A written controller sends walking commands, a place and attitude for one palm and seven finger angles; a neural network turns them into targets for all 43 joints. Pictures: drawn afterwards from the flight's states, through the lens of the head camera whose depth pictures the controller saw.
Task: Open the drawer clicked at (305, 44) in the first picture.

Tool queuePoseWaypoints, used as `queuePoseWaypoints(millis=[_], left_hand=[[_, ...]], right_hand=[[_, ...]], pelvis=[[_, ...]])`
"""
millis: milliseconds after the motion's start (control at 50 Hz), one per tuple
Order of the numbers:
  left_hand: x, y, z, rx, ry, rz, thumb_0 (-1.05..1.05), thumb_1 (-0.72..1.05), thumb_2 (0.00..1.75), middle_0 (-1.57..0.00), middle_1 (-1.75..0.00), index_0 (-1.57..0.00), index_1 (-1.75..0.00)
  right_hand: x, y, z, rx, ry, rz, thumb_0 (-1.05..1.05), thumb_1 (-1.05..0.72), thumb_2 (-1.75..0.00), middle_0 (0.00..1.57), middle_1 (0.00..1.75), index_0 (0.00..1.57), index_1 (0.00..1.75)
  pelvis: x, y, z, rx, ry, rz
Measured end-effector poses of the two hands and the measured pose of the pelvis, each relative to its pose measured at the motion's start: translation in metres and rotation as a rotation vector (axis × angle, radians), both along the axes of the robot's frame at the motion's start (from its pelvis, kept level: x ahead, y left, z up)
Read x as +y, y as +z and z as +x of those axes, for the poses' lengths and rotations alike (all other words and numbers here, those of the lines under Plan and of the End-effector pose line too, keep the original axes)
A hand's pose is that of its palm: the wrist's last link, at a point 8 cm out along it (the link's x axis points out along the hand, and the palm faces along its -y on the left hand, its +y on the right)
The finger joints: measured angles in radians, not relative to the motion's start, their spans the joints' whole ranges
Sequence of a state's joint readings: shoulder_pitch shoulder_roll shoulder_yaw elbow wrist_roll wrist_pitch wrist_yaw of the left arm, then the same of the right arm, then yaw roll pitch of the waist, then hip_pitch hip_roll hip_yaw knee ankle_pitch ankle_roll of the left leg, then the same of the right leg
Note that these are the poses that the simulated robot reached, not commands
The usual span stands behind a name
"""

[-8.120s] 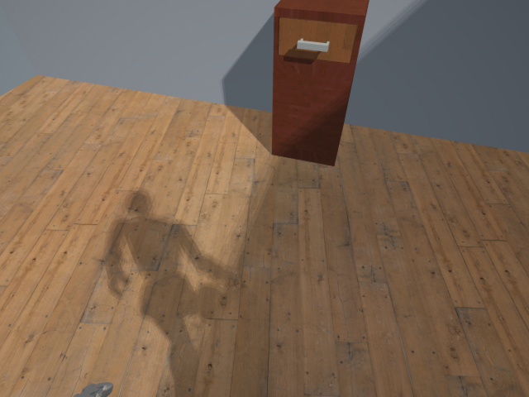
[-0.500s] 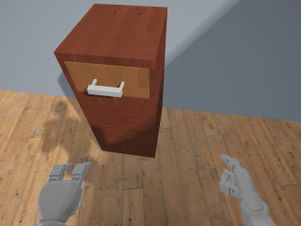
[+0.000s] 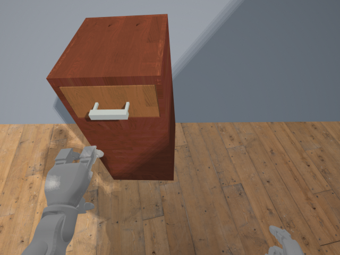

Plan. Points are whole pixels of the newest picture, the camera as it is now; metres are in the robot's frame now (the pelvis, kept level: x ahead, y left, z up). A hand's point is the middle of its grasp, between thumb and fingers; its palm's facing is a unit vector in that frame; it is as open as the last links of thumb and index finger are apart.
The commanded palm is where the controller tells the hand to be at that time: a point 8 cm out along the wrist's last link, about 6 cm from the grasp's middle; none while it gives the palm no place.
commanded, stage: raise the hand with hooked fingers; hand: left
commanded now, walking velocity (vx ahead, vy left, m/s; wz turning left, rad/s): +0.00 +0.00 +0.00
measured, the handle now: (110, 109) +0.57 +0.29 -0.06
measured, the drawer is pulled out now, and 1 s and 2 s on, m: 0.00 0.00 0.00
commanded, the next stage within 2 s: move the hooked fingers above the handle in 0.82 s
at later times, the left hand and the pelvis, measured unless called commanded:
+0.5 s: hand (65, 147) +0.31 +0.27 +0.10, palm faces +0.05 -0.05 -1.00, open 13.8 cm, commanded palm +0.28 +0.27 +0.14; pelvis +0.00 +0.02 +0.02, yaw +1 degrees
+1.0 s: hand (69, 150) +0.31 +0.27 +0.09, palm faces +0.05 -0.07 -1.00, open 13.9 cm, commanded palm +0.29 +0.27 +0.14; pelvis +0.00 +0.02 +0.02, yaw +1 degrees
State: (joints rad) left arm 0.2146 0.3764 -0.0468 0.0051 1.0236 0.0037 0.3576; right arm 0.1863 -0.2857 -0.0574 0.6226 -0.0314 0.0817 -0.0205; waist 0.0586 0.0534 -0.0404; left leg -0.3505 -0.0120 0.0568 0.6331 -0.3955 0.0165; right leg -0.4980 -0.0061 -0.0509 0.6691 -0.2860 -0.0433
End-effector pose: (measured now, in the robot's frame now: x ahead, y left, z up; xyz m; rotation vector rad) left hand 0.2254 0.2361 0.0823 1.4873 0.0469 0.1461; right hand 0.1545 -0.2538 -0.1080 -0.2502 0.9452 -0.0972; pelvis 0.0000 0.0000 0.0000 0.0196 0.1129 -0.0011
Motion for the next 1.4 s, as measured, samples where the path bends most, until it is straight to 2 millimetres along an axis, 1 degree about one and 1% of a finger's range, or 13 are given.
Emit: queuePoseWaypoints(millis=[80, 240, 340, 420, 540, 680, 760, 900, 1020, 1120, 1200, 1320, 1400], left_hand=[[0.010, 0.015, 0.014, -0.047, 0.036, 0.012, 0.00, -0.25, 0.40, -0.31, -1.05, -0.30, -1.04], [0.012, 0.040, 0.037, -0.014, 0.033, -0.002, 0.00, -0.41, 0.33, -0.31, -1.15, -0.31, -1.15], [0.019, 0.052, 0.046, 0.001, 0.019, 0.011, 0.00, -0.46, 0.31, -0.32, -1.18, -0.32, -1.18], [0.029, 0.059, 0.054, 0.015, 0.022, 0.017, 0.00, -0.48, 0.30, -0.32, -1.19, -0.32, -1.19], [0.037, 0.067, 0.063, 0.031, 0.003, 0.015, 0.00, -0.49, 0.30, -0.32, -1.20, -0.32, -1.19], [0.032, 0.056, 0.061, 0.069, -0.051, -0.008, 0.00, -0.49, 0.30, -0.32, -1.20, -0.32, -1.20], [0.030, 0.055, 0.059, 0.043, -0.070, -0.004, 0.00, -0.49, 0.30, -0.32, -1.20, -0.32, -1.20], [0.032, 0.063, 0.058, -0.016, -0.033, 0.003, 0.00, -0.49, 0.30, -0.32, -1.20, -0.32, -1.20], [0.030, 0.055, 0.061, 0.036, -0.001, 0.011, 0.00, -0.49, 0.30, -0.32, -1.20, -0.32, -1.20], [0.031, 0.043, 0.074, 0.093, -0.009, 0.023, 0.00, -0.49, 0.30, -0.32, -1.20, -0.32, -1.20], [0.029, 0.041, 0.089, 0.092, -0.039, 0.034, 0.00, -0.49, 0.30, -0.32, -1.20, -0.32, -1.20], [0.029, 0.042, 0.115, 0.077, -0.053, 0.047, 0.00, -0.49, 0.30, -0.32, -1.20, -0.32, -1.20], [0.029, 0.035, 0.131, 0.099, -0.046, 0.050, 0.00, -0.49, 0.30, -0.32, -1.20, -0.32, -1.20]], right_hand=[[0.012, 0.007, 0.019, -0.064, 0.004, 0.024, 0.02, -0.91, -0.90, 0.19, 0.30, 0.20, 0.30], [0.057, 0.030, 0.053, -0.178, 0.062, 0.102, 0.02, -0.91, -0.90, 0.20, 0.30, 0.20, 0.30], [0.077, 0.036, 0.061, -0.182, 0.109, 0.124, 0.01, -0.91, -0.90, 0.20, 0.30, 0.21, 0.30], [0.083, 0.034, 0.058, -0.151, 0.127, 0.121, 0.01, -0.91, -0.90, 0.20, 0.30, 0.21, 0.30], [0.078, 0.025, 0.044, -0.087, 0.115, 0.111, 0.01, -0.91, -0.90, 0.20, 0.30, 0.21, 0.30], [0.063, 0.016, 0.026, -0.019, 0.083, 0.087, 0.01, -0.91, -0.90, 0.20, 0.30, 0.21, 0.30], [0.056, 0.014, 0.021, 0.002, 0.072, 0.072, 0.02, -0.91, -0.90, 0.20, 0.30, 0.21, 0.30], [0.052, 0.014, 0.024, -0.011, 0.062, 0.083, 0.02, -0.91, -0.90, 0.20, 0.30, 0.20, 0.30], [0.054, 0.018, 0.033, -0.045, 0.068, 0.095, 0.02, -0.91, -0.90, 0.20, 0.30, 0.20, 0.30], [0.052, 0.019, 0.033, -0.054, 0.071, 0.077, 0.01, -0.91, -0.90, 0.20, 0.30, 0.21, 0.30], [0.044, 0.017, 0.026, -0.043, 0.056, 0.057, 0.01, -0.91, -0.90, 0.20, 0.30, 0.21, 0.30], [0.028, 0.006, 0.001, 0.019, -0.001, 0.036, 0.01, -0.91, -0.90, 0.20, 0.30, 0.21, 0.30], [0.017, -0.002, -0.021, 0.079, -0.042, 0.025, 0.01, -0.91, -0.90, 0.20, 0.30, 0.21, 0.30]], pelvis=[[0.006, 0.002, -0.001, -0.016, 0.005, -0.003], [0.015, 0.009, 0.000, -0.061, 0.004, -0.006], [0.018, 0.012, 0.001, -0.079, 0.010, -0.011], [0.020, 0.014, 0.002, -0.084, 0.018, -0.015], [0.024, 0.016, 0.005, -0.077, 0.023, -0.021], [0.026, 0.017, 0.008, -0.061, 0.017, -0.021], [0.025, 0.017, 0.007, -0.053, 0.017, -0.020], [0.022, 0.017, 0.006, -0.048, 0.020, -0.019], [0.018, 0.017, 0.003, -0.050, 0.020, -0.015], [0.012, 0.015, -0.001, -0.041, 0.027, -0.011], [0.009, 0.014, -0.003, -0.024, 0.033, -0.011], [0.008, 0.010, -0.002, 0.012, 0.028, -0.011], [0.009, 0.008, -0.002, 0.037, 0.022, -0.010]])
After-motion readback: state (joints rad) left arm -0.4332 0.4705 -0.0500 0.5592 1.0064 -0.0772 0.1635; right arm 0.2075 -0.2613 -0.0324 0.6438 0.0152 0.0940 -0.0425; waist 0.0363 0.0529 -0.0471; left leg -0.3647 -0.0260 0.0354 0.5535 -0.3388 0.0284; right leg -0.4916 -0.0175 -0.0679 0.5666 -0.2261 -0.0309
